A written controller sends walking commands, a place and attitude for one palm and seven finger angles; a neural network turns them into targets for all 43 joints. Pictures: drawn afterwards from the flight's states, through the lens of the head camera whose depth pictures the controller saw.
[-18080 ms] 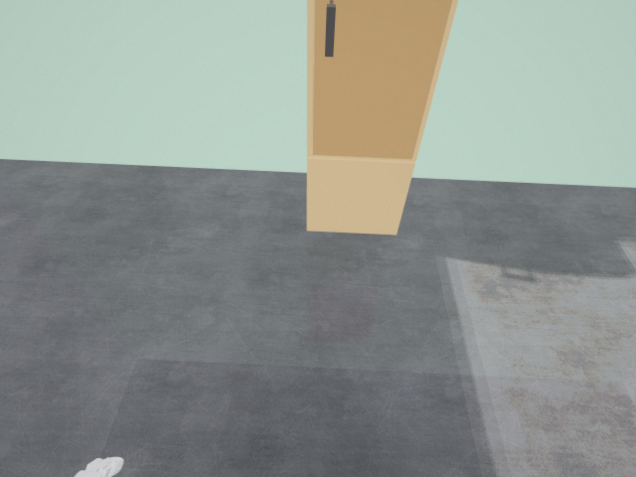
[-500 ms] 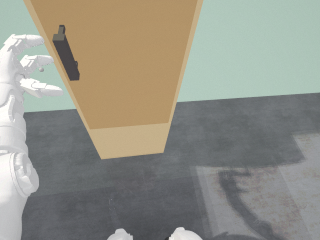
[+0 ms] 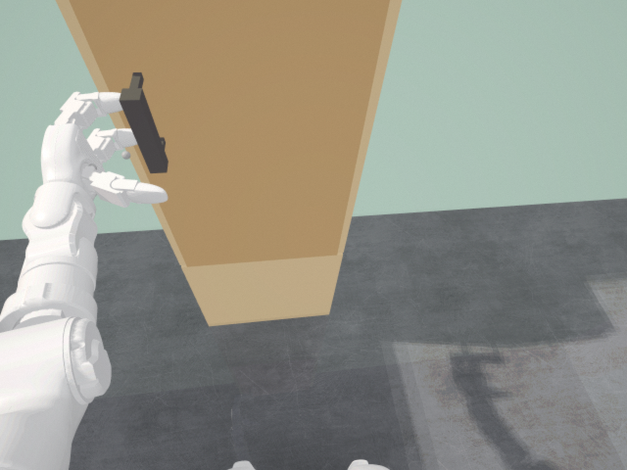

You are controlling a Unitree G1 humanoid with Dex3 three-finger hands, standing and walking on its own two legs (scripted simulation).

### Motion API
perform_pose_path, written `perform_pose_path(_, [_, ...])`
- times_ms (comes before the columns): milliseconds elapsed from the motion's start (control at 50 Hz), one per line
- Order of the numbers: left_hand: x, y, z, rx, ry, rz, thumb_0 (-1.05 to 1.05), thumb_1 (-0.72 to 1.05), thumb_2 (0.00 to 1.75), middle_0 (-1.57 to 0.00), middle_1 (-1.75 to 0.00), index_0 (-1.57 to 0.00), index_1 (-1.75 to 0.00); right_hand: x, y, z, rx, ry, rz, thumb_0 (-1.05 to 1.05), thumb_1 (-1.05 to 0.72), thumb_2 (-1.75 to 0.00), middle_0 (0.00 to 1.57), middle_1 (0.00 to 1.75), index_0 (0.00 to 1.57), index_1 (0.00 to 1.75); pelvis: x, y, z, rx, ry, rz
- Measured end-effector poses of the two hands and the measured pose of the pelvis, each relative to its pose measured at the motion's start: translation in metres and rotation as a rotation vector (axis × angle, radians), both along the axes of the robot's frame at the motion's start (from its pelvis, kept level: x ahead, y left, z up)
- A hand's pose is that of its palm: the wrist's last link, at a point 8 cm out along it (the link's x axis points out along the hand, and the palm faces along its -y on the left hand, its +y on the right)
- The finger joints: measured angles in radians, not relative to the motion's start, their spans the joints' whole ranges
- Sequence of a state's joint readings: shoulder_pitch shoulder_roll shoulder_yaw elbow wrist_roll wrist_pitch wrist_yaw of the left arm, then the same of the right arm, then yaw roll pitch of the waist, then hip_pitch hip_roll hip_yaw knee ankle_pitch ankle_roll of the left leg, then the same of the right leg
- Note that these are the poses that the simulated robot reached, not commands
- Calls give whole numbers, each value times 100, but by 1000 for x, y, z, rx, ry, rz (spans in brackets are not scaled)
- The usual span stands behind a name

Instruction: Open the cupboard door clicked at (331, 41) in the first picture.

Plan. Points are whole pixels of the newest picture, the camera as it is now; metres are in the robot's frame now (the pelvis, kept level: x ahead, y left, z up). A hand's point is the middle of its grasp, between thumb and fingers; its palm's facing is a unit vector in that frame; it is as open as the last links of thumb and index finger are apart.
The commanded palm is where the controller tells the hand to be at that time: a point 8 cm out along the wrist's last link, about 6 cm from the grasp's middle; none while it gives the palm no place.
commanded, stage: slide the fingers in behind the handle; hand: left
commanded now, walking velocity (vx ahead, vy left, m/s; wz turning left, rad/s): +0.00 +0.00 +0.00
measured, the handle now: (148, 124) +0.54 +0.20 +0.12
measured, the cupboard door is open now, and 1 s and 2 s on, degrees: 0 0 3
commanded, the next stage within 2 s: close the thumb around the handle in 0.86 s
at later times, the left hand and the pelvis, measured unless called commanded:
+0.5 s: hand (157, 151) +0.49 +0.18 +0.12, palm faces +0.08 -1.00 +0.01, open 14.0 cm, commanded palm +0.46 +0.23 +0.12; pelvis +0.00 +0.00 +0.00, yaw +0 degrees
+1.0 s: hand (154, 152) +0.49 +0.19 +0.12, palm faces +0.10 -0.99 +0.01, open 14.0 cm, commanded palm +0.46 +0.23 +0.12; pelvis +0.00 +0.00 +0.00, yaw +0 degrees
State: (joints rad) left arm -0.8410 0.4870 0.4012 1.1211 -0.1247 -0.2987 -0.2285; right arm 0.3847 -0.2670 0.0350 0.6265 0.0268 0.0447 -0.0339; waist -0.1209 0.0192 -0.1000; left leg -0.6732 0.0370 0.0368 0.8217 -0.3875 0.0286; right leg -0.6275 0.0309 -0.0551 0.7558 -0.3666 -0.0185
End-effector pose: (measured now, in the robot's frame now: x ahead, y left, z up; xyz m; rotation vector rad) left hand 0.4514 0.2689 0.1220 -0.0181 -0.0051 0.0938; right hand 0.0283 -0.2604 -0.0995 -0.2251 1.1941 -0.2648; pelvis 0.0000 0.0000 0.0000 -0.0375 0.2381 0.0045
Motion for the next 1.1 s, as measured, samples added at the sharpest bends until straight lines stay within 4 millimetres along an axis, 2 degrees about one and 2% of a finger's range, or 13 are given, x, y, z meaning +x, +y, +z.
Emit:
perform_pose_path(160, [0,-7,-3,2,2,0,-1,-50,30,-30,-120,-30,-120,2,-4,0,-7,-5,12,0,-91,-90,20,30,20,30,-3,-2,-1,0,-2,7])
perform_pose_path(460, [13,-30,-5,5,9,-13,-1,-50,30,-30,-120,-30,-120,-30,-2,-4,6,67,-28,0,-91,-90,20,30,20,30,-3,-1,-2,2,10,1])
perform_pose_path(640, [19,-38,-8,10,19,6,-1,-50,30,-30,-120,-30,-120,-38,1,-5,19,78,-47,0,-91,-90,20,30,20,30,-3,-3,-2,6,16,-9])
perform_pose_path(820, [16,-32,-4,13,-2,11,-1,-50,30,-30,-120,-31,-121,-35,-3,-4,16,76,-50,0,-91,-90,20,30,20,30,0,-4,-1,6,15,-11])
perform_pose_path(1020, [10,-30,-6,4,12,8,-1,-49,30,-30,-120,-30,-120,-17,-7,-3,5,45,-21,0,-91,-90,20,30,20,30,0,-4,0,5,6,0])
perform_pose_path(1100, [10,-28,-6,6,11,11,-1,-42,33,-31,-121,-31,-121,-12,-8,-2,0,27,-15,0,-91,-90,20,30,20,30,-1,-5,-1,5,7,1])
